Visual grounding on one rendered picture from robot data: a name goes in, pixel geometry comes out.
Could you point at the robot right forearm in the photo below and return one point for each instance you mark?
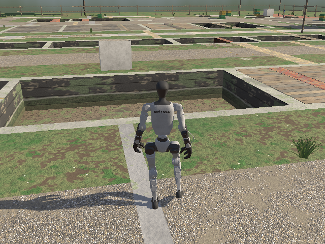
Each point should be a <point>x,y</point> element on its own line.
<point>186,138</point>

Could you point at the humanoid robot head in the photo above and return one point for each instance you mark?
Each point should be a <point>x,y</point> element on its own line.
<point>162,90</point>

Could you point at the robot left hand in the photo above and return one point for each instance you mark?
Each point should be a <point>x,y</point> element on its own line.
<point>140,145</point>

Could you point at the robot right foot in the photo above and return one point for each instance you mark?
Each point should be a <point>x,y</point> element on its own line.
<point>179,194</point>

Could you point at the robot left forearm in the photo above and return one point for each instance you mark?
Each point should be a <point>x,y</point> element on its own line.
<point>138,135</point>

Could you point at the robot right hand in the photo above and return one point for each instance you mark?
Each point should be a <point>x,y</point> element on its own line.
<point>189,152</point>

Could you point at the robot left upper arm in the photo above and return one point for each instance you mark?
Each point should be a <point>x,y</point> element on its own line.
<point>143,117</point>

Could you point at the robot right upper arm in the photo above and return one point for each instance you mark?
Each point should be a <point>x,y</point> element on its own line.
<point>180,116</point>

